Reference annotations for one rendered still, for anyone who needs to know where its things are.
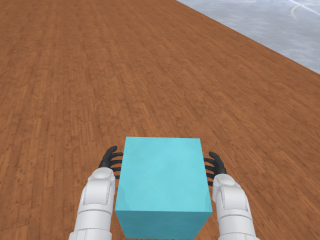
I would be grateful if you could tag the robot left hand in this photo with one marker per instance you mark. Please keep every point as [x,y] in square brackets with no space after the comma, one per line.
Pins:
[107,162]

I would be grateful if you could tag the robot right hand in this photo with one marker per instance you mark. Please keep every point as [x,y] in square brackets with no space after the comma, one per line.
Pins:
[217,169]

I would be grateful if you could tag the right robot forearm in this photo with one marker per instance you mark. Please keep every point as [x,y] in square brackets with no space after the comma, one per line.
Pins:
[233,211]

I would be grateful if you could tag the left robot forearm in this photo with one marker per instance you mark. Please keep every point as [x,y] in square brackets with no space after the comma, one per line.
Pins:
[95,207]

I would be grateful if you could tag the carton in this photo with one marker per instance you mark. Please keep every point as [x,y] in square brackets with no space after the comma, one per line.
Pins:
[163,190]

